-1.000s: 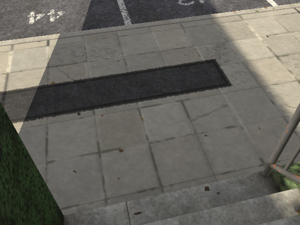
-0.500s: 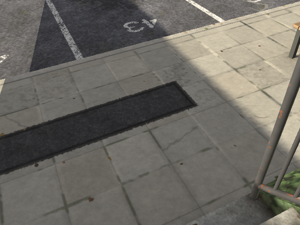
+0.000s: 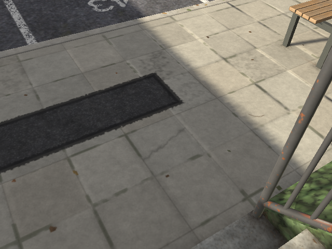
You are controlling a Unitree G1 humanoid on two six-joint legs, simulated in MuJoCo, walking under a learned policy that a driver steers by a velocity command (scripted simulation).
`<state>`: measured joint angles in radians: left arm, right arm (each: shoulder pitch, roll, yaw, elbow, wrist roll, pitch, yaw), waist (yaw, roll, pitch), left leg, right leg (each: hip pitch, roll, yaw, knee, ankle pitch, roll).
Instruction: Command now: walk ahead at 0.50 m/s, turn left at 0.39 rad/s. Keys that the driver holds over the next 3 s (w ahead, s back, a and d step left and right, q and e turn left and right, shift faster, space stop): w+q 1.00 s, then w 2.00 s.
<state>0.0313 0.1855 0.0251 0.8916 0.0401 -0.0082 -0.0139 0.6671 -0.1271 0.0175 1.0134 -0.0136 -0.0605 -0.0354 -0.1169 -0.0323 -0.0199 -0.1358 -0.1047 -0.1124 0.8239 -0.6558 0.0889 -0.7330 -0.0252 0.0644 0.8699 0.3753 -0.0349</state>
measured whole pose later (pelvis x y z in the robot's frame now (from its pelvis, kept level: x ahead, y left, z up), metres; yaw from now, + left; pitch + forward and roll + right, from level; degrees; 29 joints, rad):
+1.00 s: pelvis +0.52 +0.04 -0.41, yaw +33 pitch +0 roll +0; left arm 0.15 0.23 0.05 0.89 0.06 -0.04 -0.02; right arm 0.47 -0.19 -0.03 1.03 0.00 -0.05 -0.02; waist -0.04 -0.04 0.01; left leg -0.23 -0.15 -0.11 0.79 -0.55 0.10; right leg -0.76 -0.09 0.07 0.92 0.31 0.03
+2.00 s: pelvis +1.01 +0.30 -0.54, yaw +38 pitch +0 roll +1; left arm 0.15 0.21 0.06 0.92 0.03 -0.03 -0.03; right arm 0.43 -0.19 -0.03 1.05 -0.01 -0.09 0.00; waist -0.02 -0.03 0.04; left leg -0.02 -0.08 0.05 0.24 -0.23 0.09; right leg -0.64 -0.10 -0.01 0.81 -0.08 -0.03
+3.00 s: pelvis +1.40 +0.62 -0.54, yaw +38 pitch -1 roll +0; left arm 0.21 0.22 0.06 0.95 0.03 -0.03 -0.02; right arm 0.37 -0.18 -0.05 1.02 -0.01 -0.09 0.00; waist -0.01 -0.04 0.03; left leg -0.10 -0.08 0.09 0.26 -0.16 0.10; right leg -0.58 -0.10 0.00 1.01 -0.18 -0.04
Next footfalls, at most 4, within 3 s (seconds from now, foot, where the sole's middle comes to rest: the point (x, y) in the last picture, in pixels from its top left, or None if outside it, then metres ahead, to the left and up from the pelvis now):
0.18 right None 0.25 -0.14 -0.93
0.70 left None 0.44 0.08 -1.15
1.20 right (134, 241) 0.85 0.06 -1.32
1.66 left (86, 230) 0.95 0.34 -1.32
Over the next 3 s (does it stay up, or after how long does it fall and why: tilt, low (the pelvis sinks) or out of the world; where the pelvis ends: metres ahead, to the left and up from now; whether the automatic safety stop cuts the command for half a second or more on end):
stays up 1.40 0.62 -0.54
